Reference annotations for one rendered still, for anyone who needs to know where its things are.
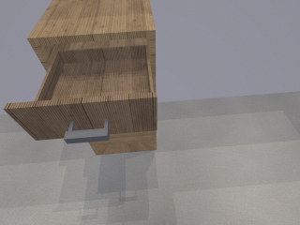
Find handle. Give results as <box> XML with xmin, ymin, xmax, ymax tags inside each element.
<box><xmin>64</xmin><ymin>118</ymin><xmax>110</xmax><ymax>144</ymax></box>

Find cabinet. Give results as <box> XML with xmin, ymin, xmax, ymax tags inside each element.
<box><xmin>27</xmin><ymin>0</ymin><xmax>157</xmax><ymax>156</ymax></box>

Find drawer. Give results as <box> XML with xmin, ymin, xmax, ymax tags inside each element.
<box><xmin>3</xmin><ymin>45</ymin><xmax>158</xmax><ymax>141</ymax></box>

